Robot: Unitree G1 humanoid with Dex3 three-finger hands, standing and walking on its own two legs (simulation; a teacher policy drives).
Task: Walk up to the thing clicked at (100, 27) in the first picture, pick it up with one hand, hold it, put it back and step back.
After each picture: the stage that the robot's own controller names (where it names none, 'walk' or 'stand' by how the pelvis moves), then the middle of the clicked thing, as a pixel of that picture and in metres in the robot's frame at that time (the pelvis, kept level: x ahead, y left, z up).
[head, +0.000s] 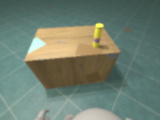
stand; (97, 36) +0.83 -0.06 +0.04
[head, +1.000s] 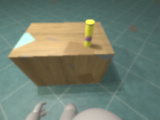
walk; (88, 34) +0.75 +0.05 +0.07
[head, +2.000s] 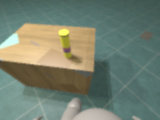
stand; (66, 45) +0.55 +0.26 +0.06
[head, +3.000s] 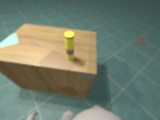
stand; (69, 47) +0.56 +0.17 +0.06
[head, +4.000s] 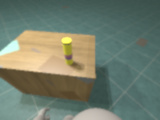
stand; (68, 52) +0.53 +0.20 +0.04
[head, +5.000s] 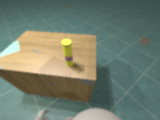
stand; (68, 54) +0.52 +0.20 +0.04
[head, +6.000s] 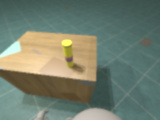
stand; (68, 54) +0.51 +0.19 +0.04
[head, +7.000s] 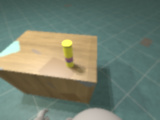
stand; (68, 55) +0.50 +0.19 +0.04
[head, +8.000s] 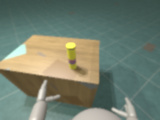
rise first; (71, 57) +0.51 +0.18 +0.04
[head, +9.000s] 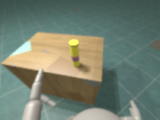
go down; (75, 54) +0.53 +0.17 +0.04
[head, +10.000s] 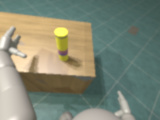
go down; (62, 47) +0.50 +0.16 +0.07
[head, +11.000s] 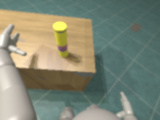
approach; (62, 42) +0.53 +0.16 +0.09
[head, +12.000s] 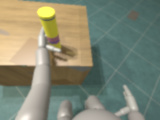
close; (52, 33) +0.54 +0.17 +0.12
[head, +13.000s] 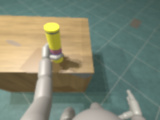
lift; (55, 46) +0.47 +0.18 +0.13
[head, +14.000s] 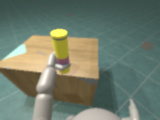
lift; (62, 54) +0.33 +0.16 +0.24
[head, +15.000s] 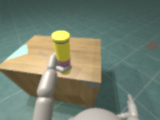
hold; (63, 56) +0.32 +0.15 +0.23
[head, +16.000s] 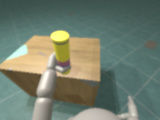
hold; (63, 56) +0.31 +0.15 +0.24
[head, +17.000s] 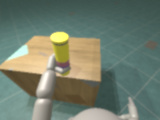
hold; (62, 57) +0.31 +0.16 +0.23
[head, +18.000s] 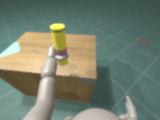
crouch; (60, 47) +0.42 +0.18 +0.21
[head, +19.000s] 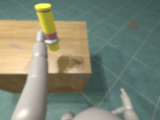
lower; (50, 31) +0.53 +0.19 +0.19
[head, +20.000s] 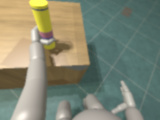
lower; (45, 28) +0.56 +0.18 +0.13
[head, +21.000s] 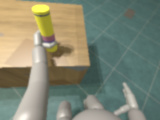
lower; (47, 32) +0.54 +0.18 +0.12
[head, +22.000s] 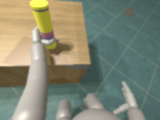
lower; (46, 29) +0.56 +0.18 +0.13
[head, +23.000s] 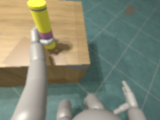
rest; (44, 29) +0.56 +0.19 +0.13
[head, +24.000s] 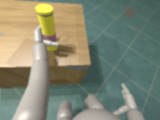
open; (49, 32) +0.55 +0.17 +0.12
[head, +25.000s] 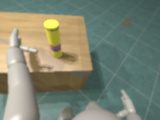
sink last; (54, 42) +0.52 +0.17 +0.10
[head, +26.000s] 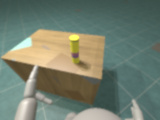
sink last; (75, 50) +0.54 +0.17 +0.08
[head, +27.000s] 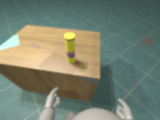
stand; (70, 49) +0.52 +0.16 +0.09
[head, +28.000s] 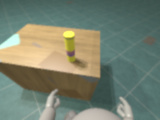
stand; (70, 48) +0.52 +0.17 +0.09
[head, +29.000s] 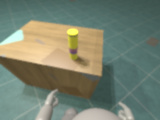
stand; (73, 46) +0.54 +0.16 +0.09
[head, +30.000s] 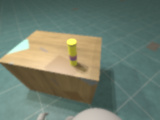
stand; (72, 53) +0.54 +0.17 +0.04
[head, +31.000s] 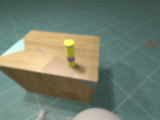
stand; (70, 54) +0.51 +0.18 +0.04
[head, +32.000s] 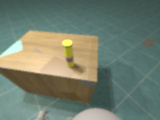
stand; (69, 55) +0.51 +0.19 +0.04
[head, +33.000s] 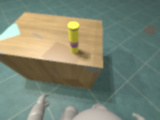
walk; (73, 39) +0.58 +0.14 +0.06
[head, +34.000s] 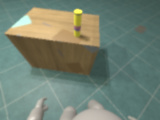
walk; (77, 24) +0.85 +0.15 +0.05
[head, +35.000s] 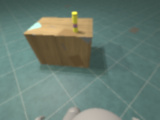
stand; (75, 22) +1.15 +0.29 +0.05
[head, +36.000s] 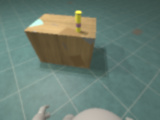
stand; (78, 22) +1.13 +0.19 +0.04
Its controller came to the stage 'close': yes
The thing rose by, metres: 0.21
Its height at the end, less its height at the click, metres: +0.00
